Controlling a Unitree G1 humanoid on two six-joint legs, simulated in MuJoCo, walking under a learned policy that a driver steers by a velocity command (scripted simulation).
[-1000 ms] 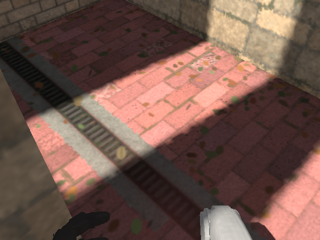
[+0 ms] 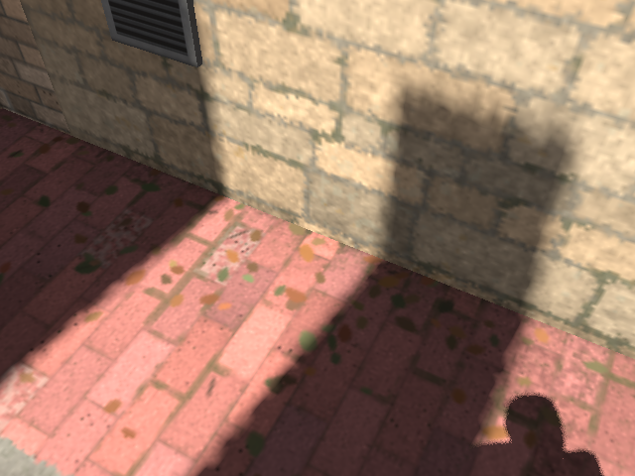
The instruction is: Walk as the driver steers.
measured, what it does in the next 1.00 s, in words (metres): walks ahead: left foot, then right foot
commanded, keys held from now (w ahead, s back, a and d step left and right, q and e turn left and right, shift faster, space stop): w+e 0.26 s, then w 0.04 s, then no key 0.12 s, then q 0.58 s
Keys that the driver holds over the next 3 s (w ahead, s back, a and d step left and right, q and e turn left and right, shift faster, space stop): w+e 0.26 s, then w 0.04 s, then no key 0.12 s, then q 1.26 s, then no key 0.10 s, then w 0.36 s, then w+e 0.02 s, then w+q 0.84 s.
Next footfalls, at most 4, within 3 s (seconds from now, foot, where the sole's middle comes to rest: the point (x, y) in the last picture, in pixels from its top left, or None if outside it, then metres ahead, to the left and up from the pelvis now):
0.42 left None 0.42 0.03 -0.76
0.78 right None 0.37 -0.21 -0.76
1.24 left None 0.31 0.05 -0.76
1.72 right None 0.38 -0.15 -0.76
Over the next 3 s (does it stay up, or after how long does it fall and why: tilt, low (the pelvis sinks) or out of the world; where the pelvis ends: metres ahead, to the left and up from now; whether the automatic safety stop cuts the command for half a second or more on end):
stays up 0.61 0.29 -0.01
